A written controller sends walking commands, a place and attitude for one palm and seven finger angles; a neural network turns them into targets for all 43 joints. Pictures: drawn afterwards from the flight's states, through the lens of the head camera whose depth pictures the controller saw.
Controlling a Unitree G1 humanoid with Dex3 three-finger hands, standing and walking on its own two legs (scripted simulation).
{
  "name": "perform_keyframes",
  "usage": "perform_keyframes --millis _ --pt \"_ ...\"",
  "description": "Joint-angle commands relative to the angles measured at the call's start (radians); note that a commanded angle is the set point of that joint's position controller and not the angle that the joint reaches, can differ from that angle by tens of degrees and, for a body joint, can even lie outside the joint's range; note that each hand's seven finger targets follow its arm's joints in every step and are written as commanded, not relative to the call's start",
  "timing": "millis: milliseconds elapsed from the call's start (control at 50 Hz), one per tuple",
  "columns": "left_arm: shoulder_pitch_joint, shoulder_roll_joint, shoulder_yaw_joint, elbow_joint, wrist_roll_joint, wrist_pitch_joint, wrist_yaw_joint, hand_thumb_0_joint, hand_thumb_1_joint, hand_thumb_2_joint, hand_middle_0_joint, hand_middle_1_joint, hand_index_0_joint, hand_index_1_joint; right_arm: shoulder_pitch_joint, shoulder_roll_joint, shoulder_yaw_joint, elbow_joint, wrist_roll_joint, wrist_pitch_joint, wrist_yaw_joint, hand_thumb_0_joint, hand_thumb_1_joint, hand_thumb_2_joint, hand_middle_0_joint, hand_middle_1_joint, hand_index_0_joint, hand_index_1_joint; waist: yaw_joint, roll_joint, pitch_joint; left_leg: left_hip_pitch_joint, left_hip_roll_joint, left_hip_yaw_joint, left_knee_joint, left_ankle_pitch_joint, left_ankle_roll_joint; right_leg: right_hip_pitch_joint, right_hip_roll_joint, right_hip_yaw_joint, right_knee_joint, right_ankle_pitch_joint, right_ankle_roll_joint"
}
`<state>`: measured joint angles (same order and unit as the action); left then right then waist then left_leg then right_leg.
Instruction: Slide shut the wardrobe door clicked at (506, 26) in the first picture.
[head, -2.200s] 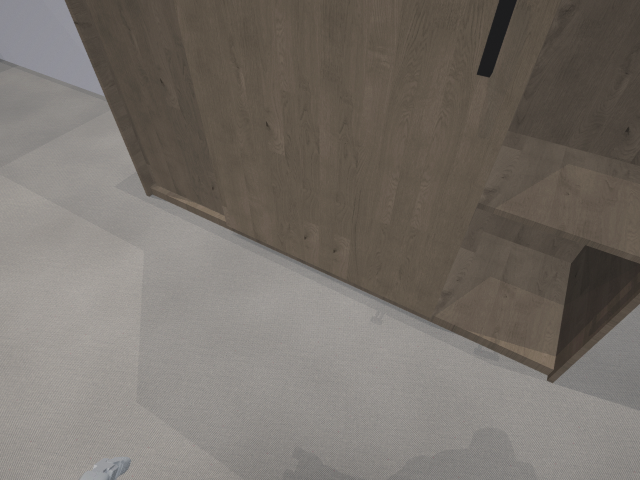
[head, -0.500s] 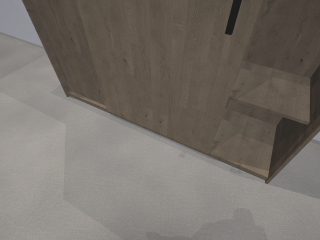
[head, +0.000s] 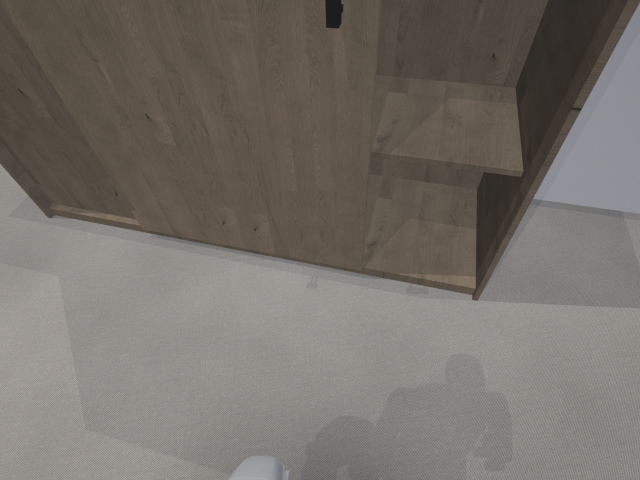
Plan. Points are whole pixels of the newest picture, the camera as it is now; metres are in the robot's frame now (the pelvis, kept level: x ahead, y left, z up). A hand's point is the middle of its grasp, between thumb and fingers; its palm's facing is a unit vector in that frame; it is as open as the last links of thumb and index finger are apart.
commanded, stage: turn to face it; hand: left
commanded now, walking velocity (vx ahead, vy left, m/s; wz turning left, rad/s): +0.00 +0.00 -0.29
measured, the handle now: out of the picture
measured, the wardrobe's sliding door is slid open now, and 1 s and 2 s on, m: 0.41 0.41 0.41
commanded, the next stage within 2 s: take the last steps up to it in 0.22 s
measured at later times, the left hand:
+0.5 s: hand out of the picture +0.06 +0.27 -0.17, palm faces -0.11 -0.97 -0.21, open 7.4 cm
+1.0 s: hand (213, 474) +0.15 +0.18 -0.16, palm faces -0.13 -0.97 -0.22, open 7.1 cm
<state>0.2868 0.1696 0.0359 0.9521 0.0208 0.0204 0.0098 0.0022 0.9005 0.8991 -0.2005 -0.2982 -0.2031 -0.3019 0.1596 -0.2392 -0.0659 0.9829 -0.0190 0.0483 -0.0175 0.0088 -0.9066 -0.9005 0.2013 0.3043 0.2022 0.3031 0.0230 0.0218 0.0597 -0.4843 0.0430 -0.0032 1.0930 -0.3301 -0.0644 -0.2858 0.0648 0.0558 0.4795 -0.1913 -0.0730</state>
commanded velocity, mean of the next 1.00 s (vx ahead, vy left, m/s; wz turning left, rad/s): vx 0.21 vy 0.00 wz -0.09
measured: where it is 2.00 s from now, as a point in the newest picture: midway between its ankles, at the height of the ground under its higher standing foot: (339, 421)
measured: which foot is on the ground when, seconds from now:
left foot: up 0.00-0.28, down 0.30-0.80, up 0.82-1.00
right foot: down 0.00-0.30, up 0.32-0.78, down 0.80-1.00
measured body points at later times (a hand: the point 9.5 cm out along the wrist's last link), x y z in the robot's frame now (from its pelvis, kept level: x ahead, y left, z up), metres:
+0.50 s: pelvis -0.01 +0.07 +0.01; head -0.02 +0.10 +0.46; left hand +0.06 +0.33 -0.15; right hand -0.03 -0.17 -0.13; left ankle -0.01 +0.16 -0.74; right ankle -0.05 -0.06 -0.65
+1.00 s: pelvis +0.08 +0.01 +0.00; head +0.07 +0.00 +0.45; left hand +0.16 +0.23 -0.14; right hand -0.01 -0.21 -0.16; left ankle +0.12 +0.13 -0.67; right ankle +0.02 -0.08 -0.74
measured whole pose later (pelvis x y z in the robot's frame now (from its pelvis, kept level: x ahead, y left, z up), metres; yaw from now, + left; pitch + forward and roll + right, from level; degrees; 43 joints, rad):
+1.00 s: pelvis +0.08 +0.01 +0.00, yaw -11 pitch +0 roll +0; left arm 0.30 0.15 0.05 1.05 0.02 -0.08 0.02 -0.02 0.95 0.90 -0.20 -0.30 -0.20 -0.30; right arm 0.38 -0.17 -0.07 1.12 -0.03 0.00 0.01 0.01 -0.91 -0.90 0.20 0.30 0.20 0.30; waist -0.02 0.03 -0.02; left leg -0.51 0.11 0.08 1.03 -0.27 -0.01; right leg -0.08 -0.01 -0.13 0.36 -0.28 -0.02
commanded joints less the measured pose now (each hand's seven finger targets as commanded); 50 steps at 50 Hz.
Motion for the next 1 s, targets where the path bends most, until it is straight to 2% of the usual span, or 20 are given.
perform_keyframes --millis 0,160,220,240,260,280,300,340,400,480,600,680,720,740,760,780,800,840,900,980 --pt "0.059 0.196 0.061 -0.057 -0.001 -0.018 0.013 0.000 0.900 0.900 -0.200 -0.300 -0.200 -0.300 -0.009 -0.066 -0.013 -0.067 -0.001 -0.019 -0.011 0.000 -0.900 -0.900 0.200 0.300 0.200 0.300 0.009 -0.130 -0.105 -0.080 0.013 -0.026 -0.023 0.003 -0.007 0.170 -0.247 0.308 -0.181 0.158 -0.073" --pt "0.030 0.218 0.071 -0.065 0.012 -0.006 0.014 0.000 0.900 0.900 -0.200 -0.300 -0.200 -0.300 0.004 -0.050 -0.002 -0.079 0.012 -0.037 -0.016 0.000 -0.900 -0.900 0.200 0.300 0.200 0.300 0.011 -0.156 -0.090 0.096 -0.013 -0.017 -0.347 -0.096 0.028 0.072 -0.256 0.397 -0.191 0.127 -0.126" --pt "-0.024 0.219 0.072 -0.073 0.004 0.001 0.014 0.000 0.900 0.900 -0.200 -0.300 -0.200 -0.300 0.132 -0.039 0.001 -0.046 0.018 -0.051 -0.022 0.000 -0.900 -0.900 0.200 0.300 0.200 0.300 -0.046 -0.161 -0.109 0.313 -0.035 0.006 -0.607 0.051 0.047 -0.040 -0.200 0.362 -0.146 0.072 -0.064" --pt "-0.038 0.200 0.067 -0.081 -0.001 0.003 0.011 0.000 0.900 0.900 -0.200 -0.300 -0.200 -0.300 0.177 -0.055 0.000 -0.032 0.020 -0.059 -0.026 0.000 -0.900 -0.900 0.200 0.300 0.200 0.300 -0.065 -0.113 -0.116 0.413 -0.010 -0.008 -0.686 0.088 0.055 -0.115 -0.153 0.310 -0.105 -0.020 -0.025" --pt "-0.036 0.156 0.057 -0.093 -0.007 0.008 0.006 0.000 0.900 0.900 -0.200 -0.300 -0.200 -0.300 0.186 -0.107 -0.008 -0.034 0.012 -0.066 -0.028 0.000 -0.900 -0.900 0.200 0.300 0.200 0.300 -0.069 0.052 -0.089 0.461 0.125 -0.171 -0.802 -0.012 0.101 -0.250 -0.060 0.224 0.018 -0.162 0.020" --pt "-0.021 0.117 0.053 -0.100 -0.009 0.010 0.000 0.000 0.900 0.900 -0.200 -0.300 -0.200 -0.300 0.156 -0.189 -0.023 -0.065 0.003 -0.060 -0.027 0.000 -0.900 -0.900 0.200 0.300 0.200 0.300 -0.057 0.286 -0.045 0.384 0.325 -0.402 -0.908 -0.081 0.168 -0.325 0.047 0.062 0.243 -0.308 0.075" --pt "-0.041 0.141 0.062 -0.102 0.000 0.013 0.002 0.000 0.900 0.900 -0.200 -0.300 -0.200 -0.300 0.105 -0.190 -0.018 -0.091 -0.002 -0.054 -0.027 0.000 -0.900 -0.900 0.200 0.300 0.200 0.300 -0.043 0.199 0.005 0.212 0.389 -0.430 -0.937 -0.110 0.229 -0.274 0.001 0.047 0.403 -0.312 0.095" --pt "0.011 0.153 0.075 -0.050 0.017 0.024 -0.010 0.000 0.900 0.900 -0.200 -0.300 -0.200 -0.300 0.029 -0.130 0.005 -0.093 -0.007 -0.057 -0.028 0.000 -0.900 -0.900 0.200 0.300 0.200 0.300 0.007 0.150 0.027 0.125 0.269 -0.300 -0.959 -0.221 0.192 -0.227 -0.015 0.036 0.594 -0.205 0.108" --pt "0.038 0.122 0.063 -0.031 0.019 0.012 -0.031 0.000 0.900 0.900 -0.200 -0.300 -0.200 -0.300 0.081 -0.112 0.009 -0.070 -0.006 -0.078 -0.025 0.000 -0.900 -0.900 0.200 0.300 0.200 0.300 0.004 0.121 0.025 0.209 0.193 -0.179 -0.946 -0.198 0.174 -0.309 -0.035 -0.014 0.682 -0.117 0.107" --pt "-0.034 0.105 0.045 -0.038 0.015 -0.006 -0.038 0.000 0.900 0.900 -0.200 -0.300 -0.200 -0.300 0.245 -0.087 0.004 0.002 -0.005 -0.095 -0.023 0.000 -0.900 -0.900 0.200 0.300 0.200 0.300 -0.059 0.100 0.036 0.371 0.212 -0.191 -0.942 -0.169 0.202 -0.395 -0.081 -0.044 0.571 -0.100 0.103" --pt "-0.136 0.070 0.025 -0.050 0.011 -0.020 -0.043 0.000 0.900 0.900 -0.200 -0.300 -0.200 -0.300 0.353 -0.079 0.001 0.070 -0.014 -0.102 -0.018 0.000 -0.900 -0.900 0.200 0.300 0.200 0.300 -0.101 0.096 0.040 0.424 0.271 -0.184 -0.939 -0.060 0.245 -0.310 -0.139 -0.095 0.302 -0.178 0.094" --pt "-0.123 0.049 0.021 -0.028 0.005 -0.032 -0.042 0.000 0.900 0.900 -0.200 -0.300 -0.200 -0.300 0.332 -0.081 0.002 0.097 -0.015 -0.097 -0.011 0.000 -0.900 -0.900 0.200 0.300 0.200 0.300 -0.072 0.113 0.030 0.307 0.243 -0.134 -0.895 -0.020 0.225 -0.099 -0.111 -0.144 0.133 -0.173 0.081" --pt "-0.023 0.045 0.029 0.016 0.005 -0.040 -0.036 0.000 0.900 0.900 -0.200 -0.300 -0.200 -0.300 0.310 -0.064 0.007 0.107 -0.010 -0.094 -0.010 0.000 -0.900 -0.900 0.200 0.300 0.200 0.300 -0.018 0.067 -0.004 0.215 0.199 -0.075 -0.805 -0.041 0.186 0.108 -0.083 -0.176 -0.004 -0.067 0.077" --pt "0.054 0.071 0.035 0.049 0.005 -0.049 -0.029 0.000 0.900 0.900 -0.200 -0.300 -0.200 -0.300 0.299 -0.043 0.011 0.110 -0.005 -0.096 -0.006 0.000 -0.900 -0.900 0.200 0.300 0.200 0.300 0.019 0.012 -0.032 0.139 0.155 -0.030 -0.709 -0.067 0.152 0.252 -0.108 -0.141 -0.068 -0.047 0.063" --pt "0.143 0.135 0.048 0.085 0.011 -0.063 -0.018 0.000 0.900 0.900 -0.200 -0.300 -0.200 -0.300 0.299 -0.003 0.020 0.101 0.004 -0.101 0.001 0.000 -0.900 -0.900 0.200 0.300 0.200 0.300 0.054 -0.124 -0.074 -0.030 0.081 0.074 -0.507 -0.113 0.108 0.445 -0.262 0.029 -0.136 -0.192 0.015" --pt "0.256 0.236 0.070 0.110 0.007 -0.069 -0.004 0.000 0.900 0.900 -0.200 -0.300 -0.200 -0.300 0.249 0.037 0.027 0.059 0.005 -0.104 0.008 0.000 -0.900 -0.900 0.200 0.300 0.200 0.300 0.101 -0.353 -0.084 -0.228 -0.007 0.155 -0.221 -0.256 0.076 0.520 -0.491 0.372 -0.276 -0.319 -0.085" --pt "0.277 0.226 0.067 0.119 -0.007 -0.064 0.004 0.000 0.900 0.900 -0.200 -0.300 -0.200 -0.300 0.180 -0.014 0.012 0.038 -0.008 -0.100 0.009 0.000 -0.900 -0.900 0.200 0.300 0.200 0.300 0.108 -0.229 -0.035 -0.258 0.033 0.064 -0.090 -0.239 0.083 0.412 -0.521 0.406 -0.331 -0.398 -0.124" --pt "0.159 0.158 0.054 0.107 -0.005 -0.075 0.006 0.000 0.900 0.900 -0.200 -0.300 -0.200 -0.300 0.174 0.008 0.005 0.057 -0.008 -0.091 0.019 0.000 -0.900 -0.900 0.200 0.300 0.200 0.300 0.051 -0.210 0.046 -0.240 0.079 0.043 -0.005 -0.085 0.080 0.261 -0.451 0.312 -0.356 -0.408 -0.099" --pt "0.110 0.055 0.031 0.092 0.002 -0.089 0.012 0.000 0.900 0.900 -0.200 -0.300 -0.200 -0.300 0.228 0.067 0.000 0.088 -0.015 -0.074 0.025 0.000 -0.900 -0.900 0.200 0.300 0.200 0.300 -0.016 -0.086 0.090 -0.173 0.099 0.052 -0.013 0.053 0.055 0.156 -0.366 0.071 -0.342 -0.112 -0.060" --pt "0.127 0.060 0.017 0.109 0.005 -0.108 0.012 0.000 0.900 0.900 -0.200 -0.300 -0.200 -0.300 0.180 0.070 -0.003 0.055 -0.010 -0.064 0.037 0.000 -0.900 -0.900 0.200 0.300 0.200 0.300 -0.033 -0.143 0.110 -0.173 0.098 0.074 -0.089 0.138 0.036 0.136 -0.340 -0.030 -0.348 0.079 -0.061"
